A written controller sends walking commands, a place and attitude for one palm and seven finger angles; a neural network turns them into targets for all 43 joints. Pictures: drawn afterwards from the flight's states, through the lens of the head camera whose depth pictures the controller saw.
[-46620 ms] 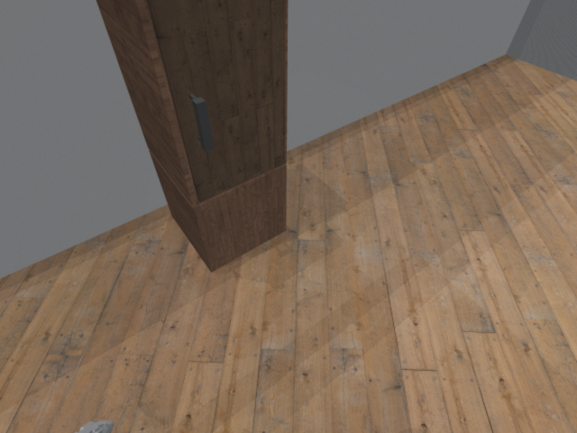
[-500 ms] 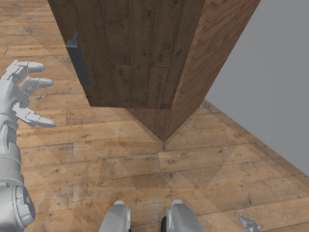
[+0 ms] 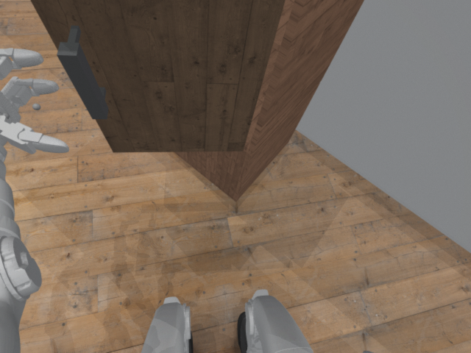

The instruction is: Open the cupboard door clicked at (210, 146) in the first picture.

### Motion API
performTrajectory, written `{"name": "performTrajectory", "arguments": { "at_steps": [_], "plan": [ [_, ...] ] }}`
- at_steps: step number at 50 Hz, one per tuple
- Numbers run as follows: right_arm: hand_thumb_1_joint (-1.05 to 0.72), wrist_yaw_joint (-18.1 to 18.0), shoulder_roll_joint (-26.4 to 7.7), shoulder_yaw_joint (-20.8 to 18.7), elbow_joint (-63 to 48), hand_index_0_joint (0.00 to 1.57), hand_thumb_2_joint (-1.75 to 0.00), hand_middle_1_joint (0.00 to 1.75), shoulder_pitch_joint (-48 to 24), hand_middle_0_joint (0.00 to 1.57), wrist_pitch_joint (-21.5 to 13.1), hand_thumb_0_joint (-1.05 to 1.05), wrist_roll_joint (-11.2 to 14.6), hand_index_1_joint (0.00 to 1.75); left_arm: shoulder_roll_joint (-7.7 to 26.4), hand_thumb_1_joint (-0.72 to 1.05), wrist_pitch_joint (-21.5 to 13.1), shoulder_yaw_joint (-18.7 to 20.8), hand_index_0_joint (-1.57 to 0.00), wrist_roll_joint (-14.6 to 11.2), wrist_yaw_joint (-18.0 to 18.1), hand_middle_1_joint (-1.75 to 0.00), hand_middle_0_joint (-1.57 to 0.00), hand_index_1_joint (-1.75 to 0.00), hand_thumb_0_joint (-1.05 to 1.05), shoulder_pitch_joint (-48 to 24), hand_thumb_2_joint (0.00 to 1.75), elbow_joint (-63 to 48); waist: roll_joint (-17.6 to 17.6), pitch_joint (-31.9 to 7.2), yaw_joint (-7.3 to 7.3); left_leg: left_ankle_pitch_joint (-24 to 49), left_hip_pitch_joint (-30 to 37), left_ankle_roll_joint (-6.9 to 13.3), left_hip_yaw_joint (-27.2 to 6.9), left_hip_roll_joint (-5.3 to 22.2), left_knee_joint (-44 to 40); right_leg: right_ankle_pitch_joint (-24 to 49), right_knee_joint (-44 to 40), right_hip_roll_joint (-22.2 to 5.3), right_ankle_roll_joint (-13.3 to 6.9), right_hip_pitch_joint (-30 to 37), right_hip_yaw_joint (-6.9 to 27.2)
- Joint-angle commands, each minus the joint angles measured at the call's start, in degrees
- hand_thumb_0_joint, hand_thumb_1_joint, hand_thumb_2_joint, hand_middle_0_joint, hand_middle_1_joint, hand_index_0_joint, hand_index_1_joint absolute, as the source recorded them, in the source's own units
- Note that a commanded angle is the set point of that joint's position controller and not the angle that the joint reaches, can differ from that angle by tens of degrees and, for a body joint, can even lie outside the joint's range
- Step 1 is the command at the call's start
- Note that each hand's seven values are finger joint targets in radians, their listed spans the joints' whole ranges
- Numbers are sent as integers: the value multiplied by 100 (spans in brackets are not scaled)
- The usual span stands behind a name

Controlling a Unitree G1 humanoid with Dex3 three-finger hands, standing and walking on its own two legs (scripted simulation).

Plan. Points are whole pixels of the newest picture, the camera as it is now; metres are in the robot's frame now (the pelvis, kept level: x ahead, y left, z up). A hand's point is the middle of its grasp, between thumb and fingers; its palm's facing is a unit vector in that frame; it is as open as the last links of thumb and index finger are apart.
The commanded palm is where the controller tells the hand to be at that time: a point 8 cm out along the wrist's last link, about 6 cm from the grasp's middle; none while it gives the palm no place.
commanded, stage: move the hooked fingers beside the handle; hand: left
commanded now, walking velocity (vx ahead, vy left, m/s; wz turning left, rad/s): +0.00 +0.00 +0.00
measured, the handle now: (88, 75) +0.56 +0.22 +0.06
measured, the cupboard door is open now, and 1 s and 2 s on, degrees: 43 43 43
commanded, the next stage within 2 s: slide the fingers in behind the handle in 0.92 s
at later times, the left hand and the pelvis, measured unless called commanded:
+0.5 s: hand (27, 99) +0.50 +0.30 +0.07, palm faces +0.03 -1.00 -0.03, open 14.0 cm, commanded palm +0.49 +0.32 +0.06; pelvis +0.00 +0.01 -0.01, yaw -1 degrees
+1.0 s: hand (36, 97) +0.51 +0.29 +0.06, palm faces +0.02 -1.00 -0.03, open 14.0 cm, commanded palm +0.50 +0.32 +0.06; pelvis +0.00 +0.01 +0.00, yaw -1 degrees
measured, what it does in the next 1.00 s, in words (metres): stands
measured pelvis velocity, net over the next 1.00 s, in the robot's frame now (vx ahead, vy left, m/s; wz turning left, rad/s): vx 0.00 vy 0.01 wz -0.01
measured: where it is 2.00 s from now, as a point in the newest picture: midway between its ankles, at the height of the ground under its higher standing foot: outside the picture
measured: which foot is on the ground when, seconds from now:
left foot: down 0.00-1.00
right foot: down 0.00-1.00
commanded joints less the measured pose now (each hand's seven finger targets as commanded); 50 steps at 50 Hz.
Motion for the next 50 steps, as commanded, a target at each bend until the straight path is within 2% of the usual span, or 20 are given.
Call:
{"name": "performTrajectory", "arguments": {
  "at_steps": [1,2,6,10,13,14,17,25,27,29,30,32,35,39,40,42,44,45,49,50],
  "plan": [
    [-90,-100,-1145,-409,-278,20,-90,30,880,20,-82,0,-30,30,2079,-50,-331,230,-30,-56,4,-120,-30,-120,0,-2501,30,-947,953,-2677,-52,2071,1910,35,-289,-33,-758,1275,-617,83,-123,1076,150],
    [-90,-94,-1143,-398,-281,20,-90,30,886,20,-87,0,-31,30,1989,-50,-300,130,-30,-47,-16,-120,-30,-120,0,-2528,30,-852,947,-2646,-97,1973,1826,52,-267,-40,-714,1213,-636,86,-110,1031,171],
    [-90,-119,-1209,-357,-271,20,-90,30,956,20,-72,0,-44,30,2439,-50,-254,327,-30,-6,-52,-120,-30,-120,0,-2851,30,-728,1015,-2816,-165,2064,1718,75,-295,-16,-585,1284,-561,94,-110,1004,173],
    [-90,-56,-1188,-376,-344,20,-90,30,1052,20,-20,0,-48,30,2367,-50,-165,360,-30,-22,-197,-120,-30,-120,0,-2235,30,-756,1235,-3235,63,2643,2104,12,-316,-5,-592,1639,-469,109,-137,1095,114],
    [-90,-40,-1199,-384,-350,20,-90,30,1051,20,38,0,-38,30,2404,-50,-68,390,-30,-33,-201,-120,-30,-120,0,-2322,30,-804,1014,-2982,-36,2388,1855,67,-281,11,-575,1536,-541,119,-94,1073,127],
    [-90,-45,-1189,-374,-359,20,-90,30,1054,20,29,0,-38,30,2378,-50,-106,392,-30,-109,-207,-120,-30,-120,0,-2500,30,-939,1049,-3011,-57,2406,1872,73,-284,7,-562,1562,-510,136,-110,1073,124],
    [-90,-41,-1207,-392,-322,20,-90,30,1049,20,18,0,-51,30,2718,-50,-200,621,-30,-56,-167,-120,-30,-120,0,-2612,30,-1180,1187,-3201,-13,2363,1924,59,-294,11,-567,1494,-521,133,-112,1155,143],
    [-90,-18,-1199,-397,-186,20,-90,30,1055,20,44,0,-58,30,2033,-50,-194,117,-30,-70,-174,-120,-30,-120,0,-2609,30,-1107,1553,-2991,-112,2663,2677,-69,-521,67,-699,1233,-556,143,-166,406,-31],
    [-90,-29,-1208,-401,-190,20,-90,30,1077,20,54,0,-57,30,1933,-50,-111,64,-30,-67,-148,-120,-30,-120,0,-2569,30,-923,1290,-2819,-168,2505,2530,-43,-523,55,-706,1170,-594,138,-148,396,-43],
    [-90,-41,-1187,-405,-192,20,-90,30,1088,20,50,0,-67,30,1785,-50,-134,-41,-30,-84,-105,-120,-30,-120,0,-2725,30,-1057,1367,-2811,-193,2605,2676,-65,-560,61,-732,1186,-580,136,-171,305,-65],
    [-90,-33,-1203,-406,-194,20,-90,30,1072,20,56,0,-82,30,1904,-50,-153,55,-30,-75,-72,-120,-30,-120,0,-2677,30,-1100,1460,-2911,-126,2645,2741,-105,-579,70,-751,1165,-578,127,-167,314,-71],
    [-90,-26,-1198,-402,-215,20,-90,30,1060,20,68,0,-79,30,1943,-50,-157,94,-30,-38,4,-120,-30,-120,0,-2633,30,-1003,1268,-2775,-151,2521,2597,-85,-559,62,-755,1128,-592,129,-164,351,-71],
    [-90,-12,-1194,-389,-257,20,-90,30,1059,20,72,0,-96,30,2170,-50,-235,284,-30,-23,84,-120,-30,-120,0,-2604,30,-1101,1285,-3002,-58,2751,2561,-96,-524,43,-718,1317,-537,131,-167,619,-46],
    [-90,9,-1148,-377,-283,20,-90,30,1028,20,94,0,-93,30,1950,-50,-283,109,-30,5,98,-120,-30,-120,0,-2684,30,-1137,1406,-2873,-110,2800,2641,-107,-542,54,-718,1288,-524,146,-180,480,-68],
    [-90,4,-1181,-388,-271,20,-90,30,1027,20,113,0,-91,30,2026,-50,-275,156,-30,36,102,-120,-30,-120,0,-2580,30,-1053,1433,-2866,-89,2822,2726,-149,-578,77,-746,1230,-528,139,-178,400,-91],
    [-90,11,-1168,-384,-281,20,-90,30,1025,20,118,0,-91,30,1873,-50,-257,50,-30,7,93,-120,-30,-120,0,-2627,30,-1048,1312,-2877,-145,2737,2653,-111,-563,61,-727,1242,-544,141,-158,449,-77],
    [-90,-4,-1185,-384,-283,20,-90,30,1046,20,115,0,-93,30,2067,-50,-281,215,-30,-46,75,-120,-30,-120,0,-2640,30,-1114,1375,-2963,-93,2880,2666,-122,-563,52,-716,1325,-515,144,-182,541,-73],
    [-90,0,-1182,-400,-263,20,-90,30,1048,20,126,0,-87,30,1996,-50,-288,153,-30,-32,59,-120,-30,-120,0,-2659,30,-1168,1389,-3064,-122,2948,2771,-123,-560,67,-689,1362,-531,145,-161,493,-59],
    [-90,-21,-1172,-386,-239,20,-90,30,1066,20,128,0,-90,30,2031,-50,-250,185,-30,-46,49,-120,-30,-120,0,-2667,30,-1078,1242,-2926,-148,2827,2542,-79,-525,49,-666,1405,-526,144,-161,587,-51],
    [-90,-21,-1175,-387,-231,20,-90,30,1060,20,135,0,-84,30,2030,-50,-240,160,-30,-19,43,-120,-30,-120,0,-2632,30,-1048,1369,-2967,-131,2867,2594,-95,-517,55,-669,1409,-530,138,-155,549,-41]
  ]
}}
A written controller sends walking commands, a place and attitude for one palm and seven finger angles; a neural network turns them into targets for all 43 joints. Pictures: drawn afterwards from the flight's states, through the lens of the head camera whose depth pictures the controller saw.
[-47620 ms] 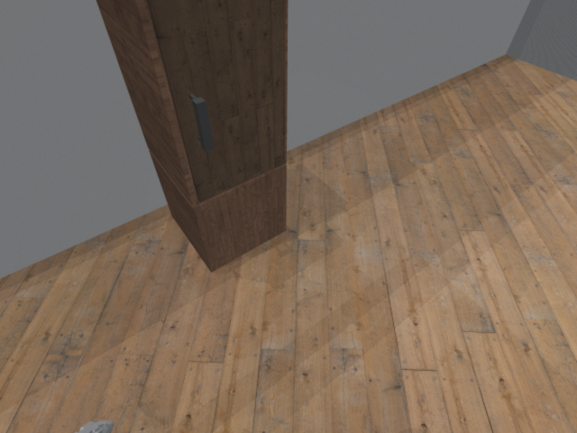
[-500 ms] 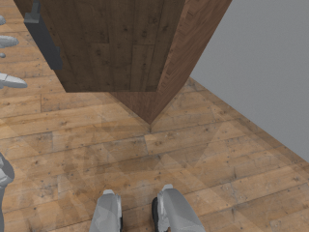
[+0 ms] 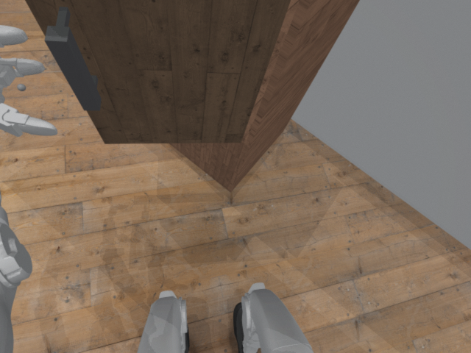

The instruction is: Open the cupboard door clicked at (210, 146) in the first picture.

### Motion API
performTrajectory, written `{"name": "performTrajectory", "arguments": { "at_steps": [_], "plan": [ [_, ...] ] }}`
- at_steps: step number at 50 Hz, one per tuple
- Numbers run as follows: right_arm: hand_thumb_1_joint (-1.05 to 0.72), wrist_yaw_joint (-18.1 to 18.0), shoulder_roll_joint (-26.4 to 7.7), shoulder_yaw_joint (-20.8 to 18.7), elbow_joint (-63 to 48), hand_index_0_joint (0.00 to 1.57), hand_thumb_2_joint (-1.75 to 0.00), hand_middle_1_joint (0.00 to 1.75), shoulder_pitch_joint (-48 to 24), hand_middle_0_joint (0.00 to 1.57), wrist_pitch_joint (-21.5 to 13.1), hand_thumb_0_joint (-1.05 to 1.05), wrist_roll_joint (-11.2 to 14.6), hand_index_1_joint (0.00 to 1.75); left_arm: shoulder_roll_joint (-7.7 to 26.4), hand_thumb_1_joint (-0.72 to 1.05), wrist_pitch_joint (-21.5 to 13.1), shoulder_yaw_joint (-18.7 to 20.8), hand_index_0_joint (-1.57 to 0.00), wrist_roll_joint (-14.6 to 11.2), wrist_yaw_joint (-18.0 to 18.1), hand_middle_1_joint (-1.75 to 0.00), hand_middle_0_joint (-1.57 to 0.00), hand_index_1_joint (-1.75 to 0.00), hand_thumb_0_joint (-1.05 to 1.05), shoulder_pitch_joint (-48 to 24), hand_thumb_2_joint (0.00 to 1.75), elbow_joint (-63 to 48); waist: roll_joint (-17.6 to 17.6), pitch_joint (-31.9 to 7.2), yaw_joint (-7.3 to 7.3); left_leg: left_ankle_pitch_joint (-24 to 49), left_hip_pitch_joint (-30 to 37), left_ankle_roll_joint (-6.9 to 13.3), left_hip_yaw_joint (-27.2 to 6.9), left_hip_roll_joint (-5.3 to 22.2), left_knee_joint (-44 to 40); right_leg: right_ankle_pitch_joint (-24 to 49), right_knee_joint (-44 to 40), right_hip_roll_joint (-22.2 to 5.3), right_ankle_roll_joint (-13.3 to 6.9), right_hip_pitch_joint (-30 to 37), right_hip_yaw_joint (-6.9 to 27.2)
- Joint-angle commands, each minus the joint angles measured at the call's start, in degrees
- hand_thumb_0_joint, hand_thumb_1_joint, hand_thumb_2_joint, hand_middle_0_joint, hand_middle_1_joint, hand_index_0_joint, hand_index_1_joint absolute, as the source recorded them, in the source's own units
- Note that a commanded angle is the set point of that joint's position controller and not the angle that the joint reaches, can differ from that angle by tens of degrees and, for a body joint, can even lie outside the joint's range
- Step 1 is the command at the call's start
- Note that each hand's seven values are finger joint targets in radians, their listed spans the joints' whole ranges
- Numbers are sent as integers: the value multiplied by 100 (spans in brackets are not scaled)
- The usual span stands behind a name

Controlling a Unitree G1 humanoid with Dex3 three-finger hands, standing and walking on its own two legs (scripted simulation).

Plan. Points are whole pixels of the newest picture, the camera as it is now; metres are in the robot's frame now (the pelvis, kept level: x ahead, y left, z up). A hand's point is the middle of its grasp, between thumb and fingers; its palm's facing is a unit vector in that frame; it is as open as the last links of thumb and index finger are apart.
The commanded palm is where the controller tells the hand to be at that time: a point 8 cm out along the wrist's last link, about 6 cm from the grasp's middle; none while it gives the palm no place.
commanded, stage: slide the fingers in behind the handle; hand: left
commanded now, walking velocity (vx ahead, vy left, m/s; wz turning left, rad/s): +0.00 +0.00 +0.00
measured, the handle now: (79, 63) +0.55 +0.22 +0.06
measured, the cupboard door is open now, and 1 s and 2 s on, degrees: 43 43 43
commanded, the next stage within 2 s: close the thumb around the handle in 1.62 s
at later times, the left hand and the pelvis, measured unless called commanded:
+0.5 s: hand (44, 87) +0.50 +0.26 +0.06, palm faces +0.04 -1.00 -0.03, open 14.1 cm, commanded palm +0.49 +0.29 +0.06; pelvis +0.00 -0.01 +0.00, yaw +0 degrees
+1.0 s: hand (70, 89) +0.50 +0.22 +0.06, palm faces +0.02 -1.00 -0.01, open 14.0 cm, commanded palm +0.48 +0.26 +0.06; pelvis +0.00 -0.01 +0.00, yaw +1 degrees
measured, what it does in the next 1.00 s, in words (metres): stands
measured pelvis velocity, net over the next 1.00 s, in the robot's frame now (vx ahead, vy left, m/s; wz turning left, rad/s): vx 0.00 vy -0.01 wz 0.01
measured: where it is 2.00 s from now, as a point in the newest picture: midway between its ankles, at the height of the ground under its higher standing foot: outside the picture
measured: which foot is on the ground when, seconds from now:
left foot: down 0.00-1.00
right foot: down 0.00-1.00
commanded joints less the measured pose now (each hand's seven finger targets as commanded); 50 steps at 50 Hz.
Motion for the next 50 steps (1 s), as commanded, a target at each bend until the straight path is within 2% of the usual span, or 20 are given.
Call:
{"name": "performTrajectory", "arguments": {
  "at_steps": [1,5,8,10,11,14,17,20,23,24,26,29,31,33,35,43,44,45,48,50],
  "plan": [
    [-90,-88,-1209,-487,-172,20,-90,30,1022,20,-76,0,-22,30,1632,-50,-351,87,-30,-158,-28,-120,-30,-120,0,-2209,30,-1142,1318,-2931,-18,2851,2914,-164,-442,51,-834,1359,-542,123,-233,724,21],
    [-90,-84,-1200,-501,-130,20,-90,30,1045,20,-91,0,-46,30,1417,-50,-393,-62,-30,-192,15,-120,-30,-120,0,-2445,30,-1320,1396,-3059,-67,2911,3084,-180,-497,63,-831,1341,-526,120,-239,629,0],
    [-90,-77,-1193,-496,-145,20,-90,30,1051,20,-84,0,-39,30,1482,-50,-329,30,-30,-179,81,-120,-30,-120,0,-2239,30,-1162,1163,-3008,-42,2732,2785,-120,-420,30,-833,1403,-559,118,-226,893,40],
    [-90,-64,-1160,-505,-163,20,-90,30,1066,20,-89,0,-43,30,1384,-50,-363,-17,-30,-174,122,-120,-30,-120,0,-2256,30,-1345,1364,-3245,9,3001,2979,-141,-412,25,-803,1547,-521,111,-227,907,47],
    [-90,-60,-1168,-505,-144,20,-90,30,1065,20,-79,0,-50,30,1524,-50,-356,90,-30,-143,164,-120,-30,-120,0,-2188,30,-1305,1301,-3150,48,2981,2944,-156,-421,37,-824,1531,-531,111,-233,934,39],
    [-90,-38,-1116,-507,-169,20,-90,30,1061,20,-77,0,-55,30,1339,-50,-400,-12,-30,-165,246,-120,-30,-120,0,-2289,30,-1536,1331,-3183,9,3084,2957,-129,-389,26,-810,1666,-516,122,-234,1031,52],
    [-90,-15,-1115,-514,-189,20,-90,30,1037,20,-72,0,-42,30,1381,-50,-408,64,-30,-160,305,-120,-30,-120,0,-2035,30,-1482,1098,-3164,51,2907,2770,-97,-316,10,-840,1725,-582,127,-207,1296,97],
    [-90,-26,-1108,-513,-156,20,-90,30,1015,20,-80,0,-35,30,1349,-50,-462,23,-30,-161,308,-120,-30,-120,0,-2183,30,-1489,1184,-3080,30,2718,2712,-97,-307,2,-858,1632,-595,123,-216,1279,114],
    [-90,-25,-1091,-538,-150,20,-90,30,1002,20,-96,0,-39,30,1137,-50,-480,-94,-30,-197,304,-120,-30,-120,0,-2094,30,-1580,1216,-3098,36,2793,2844,-102,-305,-1,-897,1674,-621,114,-223,1283,106],
    [-90,-12,-1064,-544,-153,20,-90,30,1006,20,-113,0,-35,30,869,-50,-511,-272,-30,-256,281,-120,-30,-120,0,-2133,30,-1663,1348,-3156,-4,2954,3033,-112,-315,-4,-874,1710,-605,124,-238,1145,92],
    [-90,-8,-1091,-547,-122,20,-90,30,1002,20,-99,0,-31,30,1097,-50,-489,-39,-30,-271,304,-120,-30,-120,0,-1901,30,-1455,1077,-3067,57,2846,2848,-108,-304,0,-894,1716,-637,127,-223,1305,103],
    [-90,0,-1037,-551,-141,20,-90,30,982,20,-114,0,-23,30,695,-50,-493,-319,-30,-293,314,-120,-30,-120,0,-1958,30,-1503,1115,-2951,11,2822,2851,-95,-285,-20,-912,1707,-640,123,-236,1243,95],
    [-90,-11,-1071,-553,-143,20,-90,30,972,20,-97,0,-22,30,962,-50,-475,-103,-30,-249,383,-120,-30,-120,0,-1840,30,-1359,926,-2896,84,2631,2659,-97,-279,-25,-933,1624,-642,111,-226,1351,114],
    [-90,2,-1030,-546,-138,20,-90,30,928,20,-120,0,-29,30,659,-50,-496,-364,-30,-223,441,-120,-30,-120,0,-2074,30,-1445,1001,-2783,-11,2486,2648,-91,-278,-33,-957,1518,-661,97,-220,1245,103],
    [-90,-4,-1052,-558,-161,20,-90,30,945,20,-122,0,-33,30,834,-50,-558,-177,-30,-225,520,-120,-30,-120,0,-1982,30,-1440,961,-2905,60,2601,2709,-110,-290,-31,-956,1582,-633,98,-229,1305,110],
    [-90,3,-1052,-545,-159,20,-90,30,912,20,-153,0,-58,30,739,-50,-619,-270,-30,-131,685,-120,-30,-120,0,-2222,30,-1405,913,-2877,5,2303,2587,-104,-318,-43,-968,1356,-601,80,-231,1249,109],
    [-90,8,-1026,-545,-172,20,-90,30,917,20,-175,0,-66,30,556,-50,-665,-386,-30,-184,687,-120,-30,-120,0,-2305,30,-1553,1082,-3006,-14,2492,2754,-101,-311,-53,-937,1463,-578,94,-241,1205,114],
    [-90,12,-1046,-571,-156,20,-90,30,937,20,-168,0,-74,30,686,-50,-683,-241,-30,-170,704,-120,-30,-120,0,-2214,30,-1574,1073,-3196,49,2599,2850,-127,-321,-37,-919,1516,-569,82,-233,1227,112],
    [-90,42,-1004,-570,-145,20,-90,30,907,20,-160,0,-63,30,381,-50,-637,-438,-30,-182,734,-120,-30,-120,0,-2083,30,-1493,1064,-3041,21,2557,2812,-128,-285,-40,-948,1521,-612,83,-222,1232,102],
    [-90,43,-1018,-576,-134,20,-90,30,936,20,-149,0,-64,30,435,-50,-635,-387,-30,-181,767,-120,-30,-120,0,-2080,30,-1526,971,-3061,46,2595,2810,-132,-305,-36,-978,1554,-605,87,-224,1306,96]
  ]
}}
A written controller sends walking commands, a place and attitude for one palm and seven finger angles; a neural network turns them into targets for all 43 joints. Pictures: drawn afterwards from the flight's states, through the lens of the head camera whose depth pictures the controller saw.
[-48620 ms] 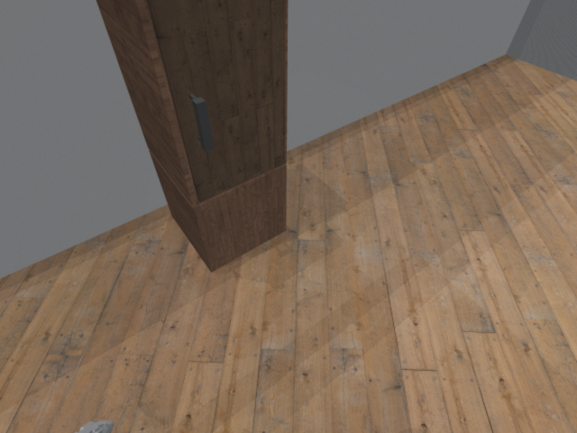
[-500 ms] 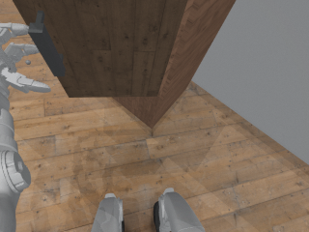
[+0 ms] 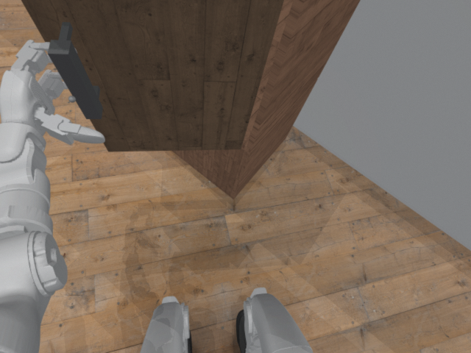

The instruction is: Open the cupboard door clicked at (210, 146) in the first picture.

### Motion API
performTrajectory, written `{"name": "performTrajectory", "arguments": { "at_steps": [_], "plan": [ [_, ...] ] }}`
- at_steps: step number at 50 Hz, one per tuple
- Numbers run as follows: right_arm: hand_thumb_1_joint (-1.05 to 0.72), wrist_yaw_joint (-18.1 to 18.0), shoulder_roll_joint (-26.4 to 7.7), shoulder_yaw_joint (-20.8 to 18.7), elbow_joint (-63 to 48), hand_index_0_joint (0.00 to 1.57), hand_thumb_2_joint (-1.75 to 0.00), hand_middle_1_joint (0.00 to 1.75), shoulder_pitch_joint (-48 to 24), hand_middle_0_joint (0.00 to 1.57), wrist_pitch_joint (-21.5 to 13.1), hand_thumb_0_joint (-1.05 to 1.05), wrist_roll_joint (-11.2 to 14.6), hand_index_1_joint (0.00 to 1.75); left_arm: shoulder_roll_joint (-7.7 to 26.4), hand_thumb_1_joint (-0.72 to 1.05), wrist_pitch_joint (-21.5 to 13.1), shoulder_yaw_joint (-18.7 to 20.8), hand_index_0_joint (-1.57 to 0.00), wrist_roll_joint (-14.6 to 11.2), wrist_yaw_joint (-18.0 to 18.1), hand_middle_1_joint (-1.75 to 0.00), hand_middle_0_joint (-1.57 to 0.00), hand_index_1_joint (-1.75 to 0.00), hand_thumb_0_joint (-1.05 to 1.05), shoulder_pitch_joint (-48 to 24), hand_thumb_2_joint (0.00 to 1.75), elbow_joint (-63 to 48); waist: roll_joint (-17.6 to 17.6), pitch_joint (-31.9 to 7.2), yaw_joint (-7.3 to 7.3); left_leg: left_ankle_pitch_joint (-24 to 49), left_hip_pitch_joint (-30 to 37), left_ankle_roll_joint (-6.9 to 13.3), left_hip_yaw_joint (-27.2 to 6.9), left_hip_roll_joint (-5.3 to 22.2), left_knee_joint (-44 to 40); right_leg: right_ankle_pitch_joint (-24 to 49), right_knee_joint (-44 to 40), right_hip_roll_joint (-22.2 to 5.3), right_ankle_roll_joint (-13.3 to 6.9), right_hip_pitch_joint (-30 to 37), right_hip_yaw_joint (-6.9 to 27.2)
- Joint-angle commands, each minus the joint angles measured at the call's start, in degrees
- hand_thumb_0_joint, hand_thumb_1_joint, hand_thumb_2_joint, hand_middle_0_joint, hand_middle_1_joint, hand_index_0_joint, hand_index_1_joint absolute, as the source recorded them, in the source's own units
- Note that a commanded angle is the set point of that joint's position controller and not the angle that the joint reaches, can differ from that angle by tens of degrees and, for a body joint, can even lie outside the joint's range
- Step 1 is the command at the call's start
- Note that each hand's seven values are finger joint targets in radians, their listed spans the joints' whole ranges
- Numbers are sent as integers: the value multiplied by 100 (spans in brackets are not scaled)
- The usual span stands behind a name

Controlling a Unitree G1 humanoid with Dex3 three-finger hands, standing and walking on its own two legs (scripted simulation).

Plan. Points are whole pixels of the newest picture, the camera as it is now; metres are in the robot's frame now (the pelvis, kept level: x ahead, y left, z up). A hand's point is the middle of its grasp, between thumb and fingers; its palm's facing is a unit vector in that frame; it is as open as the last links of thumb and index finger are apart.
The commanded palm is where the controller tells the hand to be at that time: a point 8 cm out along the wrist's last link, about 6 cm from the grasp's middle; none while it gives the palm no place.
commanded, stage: slide the fingers in behind the handle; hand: left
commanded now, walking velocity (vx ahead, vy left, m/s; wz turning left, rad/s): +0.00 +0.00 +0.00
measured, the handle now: (81, 74) +0.55 +0.22 +0.06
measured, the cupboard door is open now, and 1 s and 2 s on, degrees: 43 43 57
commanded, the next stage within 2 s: close the thumb around the handle in 0.62 s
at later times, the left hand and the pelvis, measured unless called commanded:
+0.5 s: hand (86, 98) +0.50 +0.21 +0.06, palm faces +0.02 -1.00 -0.02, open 14.0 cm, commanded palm +0.48 +0.25 +0.06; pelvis +0.00 +0.00 +0.00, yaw +0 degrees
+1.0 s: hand (89, 101) +0.50 +0.20 +0.06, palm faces +0.02 -1.00 -0.02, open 11.8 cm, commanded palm +0.48 +0.24 +0.06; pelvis +0.00 -0.01 +0.00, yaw +0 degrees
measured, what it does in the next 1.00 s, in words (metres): stands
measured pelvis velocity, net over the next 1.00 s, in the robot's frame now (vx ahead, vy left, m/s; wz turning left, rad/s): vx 0.00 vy -0.01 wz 0.01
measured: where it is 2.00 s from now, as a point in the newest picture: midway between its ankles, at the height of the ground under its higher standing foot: outside the picture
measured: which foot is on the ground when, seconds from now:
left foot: down 0.00-1.00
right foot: down 0.00-1.00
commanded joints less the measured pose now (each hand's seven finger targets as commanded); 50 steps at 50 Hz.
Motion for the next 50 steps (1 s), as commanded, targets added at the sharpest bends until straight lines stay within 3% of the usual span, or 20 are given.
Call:
{"name": "performTrajectory", "arguments": {
  "at_steps": [1,6,7,12,14,15,18,21,22,24,29,32,34,36,38,43,44,47,49,50],
  "plan": [
    [-90,-38,-1086,-454,-253,20,-90,30,972,20,-83,0,-28,30,1393,-50,-389,156,-30,-134,58,-120,-30,-120,0,-2231,30,-1358,1028,-3116,68,2613,2599,-61,-307,-34,-856,1658,-633,99,-163,1254,80],
    [-90,-15,-1046,-455,-247,20,-90,30,964,20,-72,0,-28,30,1206,-50,-421,69,-30,-113,181,-120,-30,-120,0,-2100,30,-1296,867,-2918,58,2504,2507,-69,-292,-37,-920,1625,-672,103,-165,1293,67],
    [-90,-10,-1033,-461,-236,20,-90,30,940,20,-78,0,-25,30,1021,-50,-426,-71,-30,-122,199,-120,-30,-120,0,-2180,30,-1271,830,-2769,-22,2357,2462,-50,-276,-43,-920,1529,-715,102,-151,1200,75],
    [-90,-23,-1053,-465,-201,20,-90,30,976,20,-89,0,-49,30,1144,-50,-481,40,-30,-55,333,-120,-30,-120,0,-2287,30,-1048,655,-2695,-50,2171,2241,-34,-271,-59,-913,1460,-702,92,-147,1264,106],
    [-90,-18,-1041,-459,-218,20,-90,30,988,20,-107,0,-68,30,1090,-50,-549,-27,-30,-33,356,-120,-30,-120,0,-2448,30,-1209,844,-2830,-57,2293,2373,-27,-274,-70,-882,1516,-660,93,-168,1210,114],
    [-90,-17,-1056,-466,-195,20,-90,30,986,20,-95,0,-68,30,1298,-50,-573,128,-30,-5,375,-120,-30,-120,0,-2401,30,-1223,939,-2954,13,2386,2456,-52,-277,-61,-877,1572,-647,82,-167,1250,120],
    [-90,0,-1034,-452,-237,20,-90,30,955,20,-74,0,-58,30,1121,-50,-544,3,-30,-10,345,-120,-30,-120,0,-2237,30,-1084,748,-2841,-18,2317,2310,-40,-256,-66,-883,1578,-663,88,-150,1333,117],
    [-90,-9,-1053,-460,-255,20,-90,30,975,20,-62,0,-58,30,1289,-50,-555,128,-30,-11,333,-120,-30,-120,0,-2275,30,-1192,861,-3011,48,2508,2414,-50,-269,-61,-876,1717,-616,88,-163,1391,119],
    [-90,-3,-1033,-471,-272,20,-90,30,960,20,-63,0,-52,30,1136,-50,-548,37,-30,-49,313,-120,-30,-120,0,-2224,30,-1250,907,-3074,26,2580,2472,-39,-230,-72,-852,1805,-642,88,-152,1419,139],
    [-90,-15,-1044,-456,-265,20,-90,30,980,20,-54,0,-52,30,1308,-50,-542,194,-30,-96,290,-120,-30,-120,0,-2096,30,-1207,763,-2995,63,2565,2329,-25,-220,-71,-853,1863,-635,96,-157,1555,146],
    [-90,-21,-1015,-480,-248,20,-90,30,942,20,-67,0,-28,30,965,-50,-550,-88,-30,-121,249,-120,-30,-120,0,-2216,30,-1292,760,-2850,-25,2390,2420,-23,-224,-66,-884,1708,-692,98,-152,1380,130],
    [-90,-37,-1040,-472,-206,20,-90,30,928,20,-65,0,-21,30,1077,-50,-511,-3,-30,-114,254,-120,-30,-120,0,-2135,30,-1091,598,-2753,-29,2253,2228,-22,-221,-74,-889,1641,-717,87,-135,1424,143],
    [-90,-42,-1025,-466,-193,20,-90,30,937,20,-95,0,-35,30,942,-50,-534,-126,-30,-120,257,-120,-30,-120,0,-2358,30,-1156,723,-2694,-81,2178,2265,-4,-224,-89,-886,1568,-724,86,-148,1331,147],
    [-90,-39,-1032,-476,-207,20,-90,30,914,20,-95,0,-35,30,1010,-50,-574,-95,-30,-91,262,-120,-30,-120,0,-2286,30,-1254,1008,-2933,25,2389,2511,-61,-255,-80,-900,1616,-684,72,-169,1277,136],
    [-90,-26,-1019,-487,-197,20,-90,30,914,20,-97,0,-48,30,927,-39,-607,-146,-31,-97,273,-121,-31,-121,0,-2283,35,-1351,878,-3044,11,2503,2593,-60,-278,-71,-885,1687,-670,81,-161,1339,114],
    [-90,-9,-1032,-473,-215,20,-90,30,894,20,-64,0,-39,30,897,-11,-502,-140,-33,-80,346,-124,-33,-124,0,-2199,47,-1070,691,-2670,-40,2190,2263,-30,-233,-82,-909,1529,-724,79,-141,1301,128],
    [-90,-26,-1042,-468,-232,20,-90,30,917,20,-69,0,-41,30,1055,-5,-533,-12,-33,-75,376,-125,-33,-125,0,-2256,49,-1123,582,-2720,-20,2197,2212,-11,-244,-91,-893,1563,-698,87,-154,1379,137],
    [-90,-32,-1016,-452,-230,20,-90,30,880,20,-92,0,-45,30,1027,12,-568,-92,-34,-29,400,-127,-34,-127,0,-2443,56,-1158,783,-2751,-49,2113,2206,-20,-232,-94,-887,1501,-691,69,-144,1330,157],
    [-90,-39,-1041,-456,-245,20,-90,30,918,20,-101,0,-59,30,1258,23,-638,87,-35,-26,403,-128,-35,-128,0,-2375,61,-1233,744,-2957,21,2226,2256,-19,-239,-97,-868,1598,-648,81,-165,1478,170],
    [-90,-33,-1019,-461,-240,20,-90,30,886,20,-106,0,-45,30,1090,28,-624,-24,-36,-26,385,-128,-36,-128,0,-2313,64,-1150,846,-2952,-5,2264,2314,-31,-229,-94,-861,1608,-649,76,-155,1367,164]
  ]
}}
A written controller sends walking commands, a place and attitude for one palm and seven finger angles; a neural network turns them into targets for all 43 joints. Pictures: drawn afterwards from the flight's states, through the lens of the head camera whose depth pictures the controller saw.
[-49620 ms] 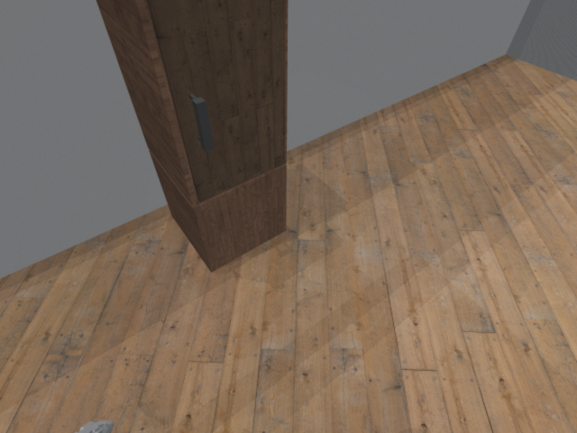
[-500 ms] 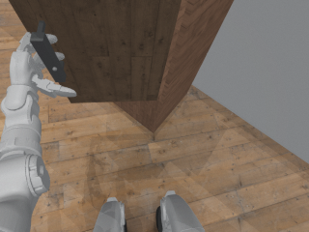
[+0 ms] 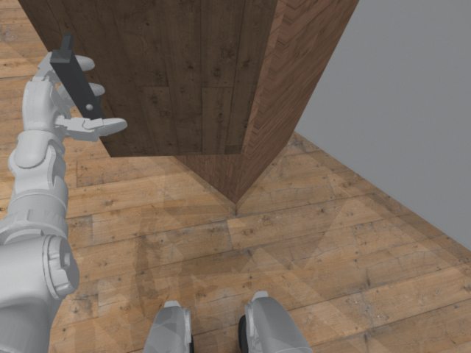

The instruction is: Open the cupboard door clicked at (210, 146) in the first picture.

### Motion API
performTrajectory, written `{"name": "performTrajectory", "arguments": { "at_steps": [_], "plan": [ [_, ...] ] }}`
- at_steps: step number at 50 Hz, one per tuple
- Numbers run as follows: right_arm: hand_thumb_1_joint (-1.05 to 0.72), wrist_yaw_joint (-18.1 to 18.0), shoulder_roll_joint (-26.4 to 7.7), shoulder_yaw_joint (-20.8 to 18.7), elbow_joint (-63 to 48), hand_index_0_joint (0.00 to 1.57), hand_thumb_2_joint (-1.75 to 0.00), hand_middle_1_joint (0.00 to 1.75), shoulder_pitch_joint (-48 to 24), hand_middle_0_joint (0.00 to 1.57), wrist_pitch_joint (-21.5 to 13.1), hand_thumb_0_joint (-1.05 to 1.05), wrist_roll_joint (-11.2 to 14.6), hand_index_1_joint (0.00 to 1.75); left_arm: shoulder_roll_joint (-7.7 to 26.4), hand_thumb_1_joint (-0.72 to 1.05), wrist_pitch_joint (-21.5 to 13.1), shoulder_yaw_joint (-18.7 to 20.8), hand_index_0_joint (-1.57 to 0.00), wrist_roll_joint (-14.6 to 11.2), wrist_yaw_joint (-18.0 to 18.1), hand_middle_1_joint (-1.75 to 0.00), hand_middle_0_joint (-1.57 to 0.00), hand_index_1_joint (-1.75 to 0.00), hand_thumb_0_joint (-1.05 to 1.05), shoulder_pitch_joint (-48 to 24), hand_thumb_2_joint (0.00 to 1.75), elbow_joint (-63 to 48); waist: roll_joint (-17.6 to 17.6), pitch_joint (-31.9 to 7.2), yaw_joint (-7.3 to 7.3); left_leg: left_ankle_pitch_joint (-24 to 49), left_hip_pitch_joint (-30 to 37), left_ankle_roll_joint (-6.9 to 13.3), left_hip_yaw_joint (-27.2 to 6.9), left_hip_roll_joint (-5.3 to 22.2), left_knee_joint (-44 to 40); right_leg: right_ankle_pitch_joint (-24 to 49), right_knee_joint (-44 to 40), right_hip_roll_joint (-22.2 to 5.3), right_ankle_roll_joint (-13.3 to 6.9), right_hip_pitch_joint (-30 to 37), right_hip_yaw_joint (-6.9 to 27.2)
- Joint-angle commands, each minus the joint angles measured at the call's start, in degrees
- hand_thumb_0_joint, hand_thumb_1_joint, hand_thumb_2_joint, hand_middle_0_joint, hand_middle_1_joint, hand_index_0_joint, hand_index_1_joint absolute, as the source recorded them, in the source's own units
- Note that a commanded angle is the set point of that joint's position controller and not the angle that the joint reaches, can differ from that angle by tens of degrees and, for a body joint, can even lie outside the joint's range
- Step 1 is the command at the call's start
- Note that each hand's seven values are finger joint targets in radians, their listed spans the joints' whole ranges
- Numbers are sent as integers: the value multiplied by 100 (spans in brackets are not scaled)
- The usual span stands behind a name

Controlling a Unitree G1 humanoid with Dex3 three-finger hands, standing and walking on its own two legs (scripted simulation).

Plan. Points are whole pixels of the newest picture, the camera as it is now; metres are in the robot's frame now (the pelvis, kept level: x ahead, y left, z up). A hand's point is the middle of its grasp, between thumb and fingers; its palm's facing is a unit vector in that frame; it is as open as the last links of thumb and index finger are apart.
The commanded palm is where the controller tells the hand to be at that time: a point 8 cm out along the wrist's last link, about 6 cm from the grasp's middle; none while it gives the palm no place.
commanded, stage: close the thumb around the handle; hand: left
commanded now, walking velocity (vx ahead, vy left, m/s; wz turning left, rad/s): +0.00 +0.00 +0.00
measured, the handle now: (82, 82) +0.56 +0.22 +0.06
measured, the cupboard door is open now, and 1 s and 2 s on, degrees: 43 57 91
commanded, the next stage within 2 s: pull the door open along its arc in 0.42 s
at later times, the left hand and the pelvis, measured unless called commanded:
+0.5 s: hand (90, 107) +0.50 +0.20 +0.06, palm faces +0.01 -1.00 -0.01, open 6.2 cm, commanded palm +0.48 +0.25 +0.06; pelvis +0.00 +0.00 +0.00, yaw +0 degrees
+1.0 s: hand (100, 148) +0.42 +0.18 +0.06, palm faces +0.04 -1.00 +0.02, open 6.6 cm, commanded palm +0.37 +0.21 +0.06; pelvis +0.03 +0.00 +0.02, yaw -1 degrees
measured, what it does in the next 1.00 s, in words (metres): stands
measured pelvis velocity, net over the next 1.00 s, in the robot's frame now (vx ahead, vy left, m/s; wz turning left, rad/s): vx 0.03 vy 0.00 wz -0.02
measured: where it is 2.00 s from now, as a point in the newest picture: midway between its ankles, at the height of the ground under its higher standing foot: outside the picture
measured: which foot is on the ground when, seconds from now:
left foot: down 0.00-1.00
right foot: down 0.00-1.00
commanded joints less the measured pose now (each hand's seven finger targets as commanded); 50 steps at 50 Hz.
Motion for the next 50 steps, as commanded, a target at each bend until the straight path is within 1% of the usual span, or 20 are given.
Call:
{"name": "performTrajectory", "arguments": {
  "at_steps": [1,7,9,11,13,15,16,20,22,26,27,31,35,38,41,44,47,48,49,50],
  "plan": [
    [-90,-54,-1028,-406,-236,20,-90,30,914,20,-112,0,-27,30,1400,34,-447,119,-36,-130,-13,-129,-36,-129,0,-2404,66,-1182,752,-2796,-54,2185,2089,16,-249,-67,-765,1595,-675,90,-101,1244,135],
    [-90,-74,-1053,-402,-253,20,-90,30,946,20,-102,0,-13,30,1659,68,-375,311,-38,-168,-105,-133,-38,-133,0,-2299,80,-1184,701,-2860,12,2140,1941,34,-202,-70,-774,1672,-687,89,-90,1462,170],
    [-90,-56,-1023,-409,-273,20,-90,30,957,20,-117,0,-20,30,1396,79,-403,125,-39,-207,-140,-134,-39,-134,0,-2309,85,-1344,800,-2988,-14,2340,2166,36,-220,-75,-760,1779,-667,104,-107,1396,153],
    [-90,-64,-1047,-416,-234,20,-90,30,960,20,-93,0,-3,30,1508,90,-363,230,-40,-204,-138,-135,-40,-135,0,-2181,90,-1155,661,-2838,-9,2281,2068,21,-226,-55,-762,1720,-682,106,-92,1345,139],
    [-90,-73,-1050,-409,-215,20,-90,30,945,20,-98,0,-4,30,1485,90,-347,142,-40,-188,-135,-135,-40,-135,0,-2456,90,-1234,676,-2693,-82,2064,1960,37,-227,-59,-784,1571,-720,98,-82,1306,153],
    [-90,-76,-1049,-439,-224,20,-90,30,957,20,-119,0,-15,30,1437,90,-418,173,-40,-217,-123,-135,-40,-135,0,-2421,90,-1383,863,-2962,-11,2265,2288,3,-269,-51,-800,1597,-687,95,-107,1215,117],
    [-90,-81,-1050,-439,-217,20,-90,30,968,20,-115,0,-19,30,1481,90,-398,269,-40,-241,-96,-135,-40,-135,0,-2294,90,-1311,744,-3004,10,2319,2246,9,-255,-54,-774,1663,-683,94,-101,1288,118],
    [-90,-73,-1037,-415,-230,20,-90,30,945,20,-111,0,-24,30,1552,90,-413,276,-40,-147,3,-135,-40,-135,0,-2289,90,-1256,778,-2811,27,2238,2138,0,-250,-56,-799,1590,-668,89,-104,1226,120],
    [-90,-63,-1033,-407,-236,20,-90,30,938,20,-111,0,-35,30,1457,90,-401,165,-40,-91,54,-135,-40,-135,0,-2390,90,-1192,729,-2650,-48,2052,2032,16,-246,-61,-813,1450,-704,89,-92,1178,125],
    [-90,-76,-1061,-406,-233,20,-90,30,937,20,-103,0,-41,30,1537,90,-433,179,-40,-24,80,-135,-40,-135,0,-2506,90,-1148,757,-2680,-78,2027,2082,9,-293,-52,-802,1375,-670,88,-109,1059,110],
    [-90,-56,-1030,-419,-276,20,-90,30,924,20,-103,0,-39,30,1233,90,-414,-1,-40,-49,56,-135,-40,-135,0,-2286,90,-1131,748,-2716,-40,2003,2113,1,-278,-71,-829,1349,-688,91,-111,1092,105],
    [-90,-19,-1034,-449,-339,20,-90,30,875,20,-92,0,-26,30,1231,90,-453,78,-40,-165,5,-135,-40,-135,0,-1870,90,-1490,803,-3101,138,2283,2368,-24,-234,-64,-855,1601,-672,88,-121,1336,104],
    [-90,22,-987,-470,-455,20,-90,30,803,20,-74,0,19,30,1036,90,-425,57,-40,-297,-45,-135,-40,-135,0,-1073,90,-1773,593,-3057,299,2457,2279,-8,-130,-86,-930,1936,-722,105,-112,1747,124],
    [-90,55,-937,-495,-606,20,-90,30,708,20,-56,0,86,30,753,90,-329,-94,-40,-400,-75,-135,-40,-135,0,-258,90,-2100,323,-2838,408,2362,2044,15,-24,-127,-1074,2113,-832,110,-103,2151,143],
    [-90,87,-879,-553,-736,20,-90,30,604,20,-81,0,125,30,394,90,-311,-238,-40,-545,-50,-135,-40,-135,0,594,90,-2808,349,-2965,547,2787,2310,-7,14,-114,-1159,2452,-840,103,-110,2335,115],
    [-90,132,-822,-592,-869,20,-90,30,477,20,-142,0,168,30,-65,90,-301,-527,-40,-669,12,-135,-40,-135,0,1473,90,-3468,196,-2717,605,2982,2347,2,57,-112,-1253,2614,-913,96,-108,2486,94],
    [-90,181,-748,-620,-949,20,-90,30,314,20,-220,0,175,30,-518,90,-309,-827,-40,-739,128,-135,-40,-135,0,2298,90,-4226,316,-2553,668,3286,2566,-43,48,-79,-1331,2721,-917,76,-88,2447,48],
    [-90,187,-567,-613,-1006,20,-90,30,148,20,-298,0,101,30,-786,90,-262,-93,-40,-1148,1023,-135,-40,-135,0,2460,90,-4622,219,-2549,1170,3328,2439,-126,76,-79,-1447,2622,-915,65,-76,2557,-64],
    [-90,220,-557,-582,-1008,20,-90,30,85,20,-375,0,61,30,-1248,90,-193,-641,-40,-965,1487,-135,-40,-135,0,2854,90,-4630,230,-2323,989,3242,2418,-150,72,-79,-1438,2522,-925,87,-64,2438,-100],
    [-90,255,-546,-593,-953,20,-90,30,59,20,-399,0,20,30,-1440,90,-157,-727,-40,-861,1875,-135,-40,-135,0,2940,90,-4769,148,-2194,932,3226,2396,-186,57,-63,-1433,2521,-897,55,-60,2383,-132]
  ]
}}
